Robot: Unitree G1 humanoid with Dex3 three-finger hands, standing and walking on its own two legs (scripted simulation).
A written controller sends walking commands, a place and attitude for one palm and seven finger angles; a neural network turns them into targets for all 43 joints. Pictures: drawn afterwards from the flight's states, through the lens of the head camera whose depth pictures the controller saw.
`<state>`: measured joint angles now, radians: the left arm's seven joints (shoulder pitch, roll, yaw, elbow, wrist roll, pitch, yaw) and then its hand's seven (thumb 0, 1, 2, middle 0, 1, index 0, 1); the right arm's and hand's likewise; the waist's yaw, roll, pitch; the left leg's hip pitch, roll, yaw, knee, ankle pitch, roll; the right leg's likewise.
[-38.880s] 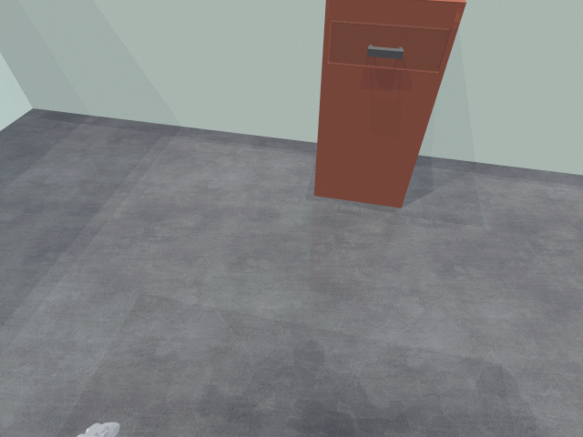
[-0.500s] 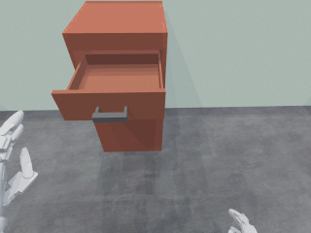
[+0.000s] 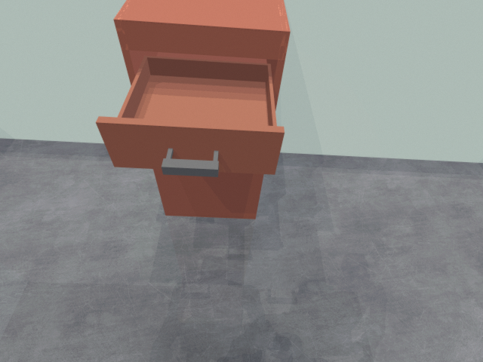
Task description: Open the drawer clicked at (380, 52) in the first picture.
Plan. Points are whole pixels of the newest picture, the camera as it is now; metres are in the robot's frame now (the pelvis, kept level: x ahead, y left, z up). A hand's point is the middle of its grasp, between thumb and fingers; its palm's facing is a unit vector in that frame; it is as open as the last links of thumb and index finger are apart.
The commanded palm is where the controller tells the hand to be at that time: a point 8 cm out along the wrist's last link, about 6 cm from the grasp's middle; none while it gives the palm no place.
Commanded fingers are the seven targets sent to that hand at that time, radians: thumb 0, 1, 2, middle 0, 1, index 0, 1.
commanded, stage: let the arm hang, fingers relaxed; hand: left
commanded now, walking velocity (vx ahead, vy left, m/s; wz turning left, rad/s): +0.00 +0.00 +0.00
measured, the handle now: (192, 160) +0.51 +0.15 -0.01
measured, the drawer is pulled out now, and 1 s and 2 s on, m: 0.30 0.30 0.30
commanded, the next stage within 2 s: look to check the result in 0.68 s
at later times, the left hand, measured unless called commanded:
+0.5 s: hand out of the picture +0.00 +0.17 -0.17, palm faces -0.01 -0.99 -0.17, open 7.3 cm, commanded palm none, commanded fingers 0.00 0.90 0.90 -0.20 -0.30 -0.20 -0.30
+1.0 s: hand out of the picture -0.01 +0.16 -0.17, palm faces -0.01 -0.98 -0.17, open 7.3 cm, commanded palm none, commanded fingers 0.00 0.90 0.90 -0.20 -0.30 -0.20 -0.30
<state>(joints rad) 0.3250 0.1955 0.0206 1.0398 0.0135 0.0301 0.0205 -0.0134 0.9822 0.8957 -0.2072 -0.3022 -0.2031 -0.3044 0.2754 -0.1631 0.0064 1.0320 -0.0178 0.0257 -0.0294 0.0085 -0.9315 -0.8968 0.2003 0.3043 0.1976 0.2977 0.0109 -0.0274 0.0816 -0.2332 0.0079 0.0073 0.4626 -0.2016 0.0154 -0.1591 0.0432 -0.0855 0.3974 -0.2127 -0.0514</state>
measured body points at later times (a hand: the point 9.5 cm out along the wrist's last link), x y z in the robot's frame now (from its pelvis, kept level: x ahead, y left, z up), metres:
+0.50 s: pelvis +0.00 +0.02 +0.00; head +0.00 +0.01 +0.45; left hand +0.00 +0.23 -0.16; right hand -0.03 -0.17 -0.16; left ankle +0.03 +0.11 -0.74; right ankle +0.00 -0.09 -0.74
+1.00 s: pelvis +0.01 +0.00 +0.00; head +0.03 +0.00 +0.45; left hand -0.01 +0.22 -0.16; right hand -0.02 -0.20 -0.16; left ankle +0.03 +0.11 -0.74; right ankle +0.00 -0.09 -0.74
